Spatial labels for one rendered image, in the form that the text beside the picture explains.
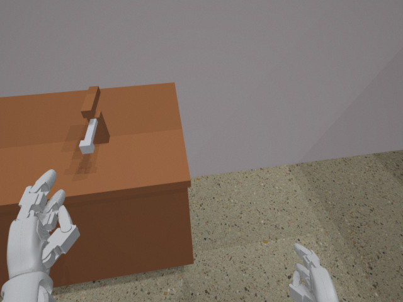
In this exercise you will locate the robot left forearm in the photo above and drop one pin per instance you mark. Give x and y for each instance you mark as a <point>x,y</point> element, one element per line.
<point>33,286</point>

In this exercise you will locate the tap lever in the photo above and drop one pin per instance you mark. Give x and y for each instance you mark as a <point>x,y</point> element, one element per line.
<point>87,145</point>

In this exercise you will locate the right robot hand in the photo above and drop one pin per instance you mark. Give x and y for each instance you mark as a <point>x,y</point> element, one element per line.
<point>318,283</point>

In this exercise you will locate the left robot hand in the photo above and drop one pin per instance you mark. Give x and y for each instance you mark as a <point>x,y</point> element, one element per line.
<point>29,233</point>

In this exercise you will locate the counter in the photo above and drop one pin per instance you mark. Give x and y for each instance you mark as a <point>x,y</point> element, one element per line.
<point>129,198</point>

